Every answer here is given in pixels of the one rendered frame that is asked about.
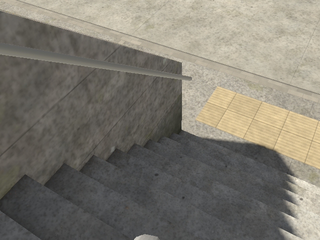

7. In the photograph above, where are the stairs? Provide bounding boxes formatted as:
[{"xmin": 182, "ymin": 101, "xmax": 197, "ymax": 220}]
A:
[{"xmin": 0, "ymin": 130, "xmax": 320, "ymax": 240}]

